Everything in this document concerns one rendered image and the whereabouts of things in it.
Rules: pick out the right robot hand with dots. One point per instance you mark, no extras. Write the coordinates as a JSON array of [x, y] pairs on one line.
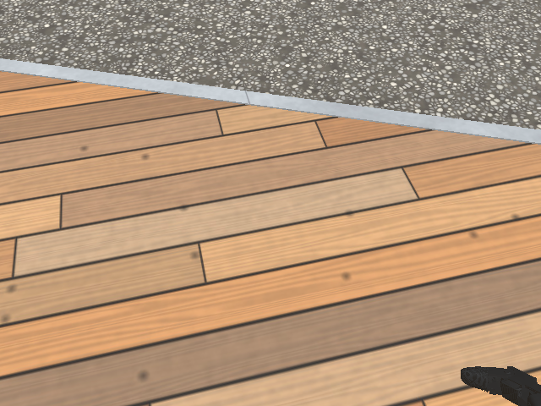
[[514, 385]]

